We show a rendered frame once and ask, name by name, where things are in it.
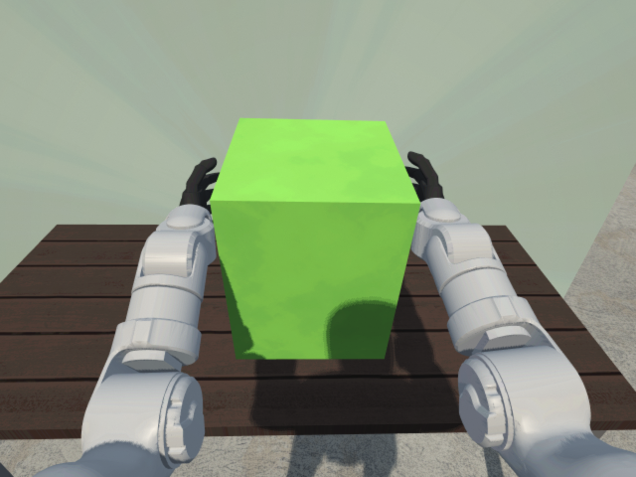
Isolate robot right upper arm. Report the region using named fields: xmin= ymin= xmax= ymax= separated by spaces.
xmin=458 ymin=346 xmax=636 ymax=477

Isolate robot right hand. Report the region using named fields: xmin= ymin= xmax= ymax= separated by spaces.
xmin=404 ymin=151 xmax=444 ymax=202

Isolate right robot forearm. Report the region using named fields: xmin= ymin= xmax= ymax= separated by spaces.
xmin=411 ymin=198 xmax=591 ymax=424

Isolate left robot forearm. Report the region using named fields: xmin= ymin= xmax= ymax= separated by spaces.
xmin=81 ymin=205 xmax=217 ymax=452

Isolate table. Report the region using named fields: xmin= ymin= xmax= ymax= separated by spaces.
xmin=0 ymin=225 xmax=636 ymax=477

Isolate carton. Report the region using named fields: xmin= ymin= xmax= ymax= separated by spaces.
xmin=210 ymin=118 xmax=420 ymax=359

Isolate robot left upper arm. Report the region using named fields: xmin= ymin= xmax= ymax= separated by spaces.
xmin=33 ymin=372 xmax=205 ymax=477

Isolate robot left hand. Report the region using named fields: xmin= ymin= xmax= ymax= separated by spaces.
xmin=179 ymin=158 xmax=220 ymax=223

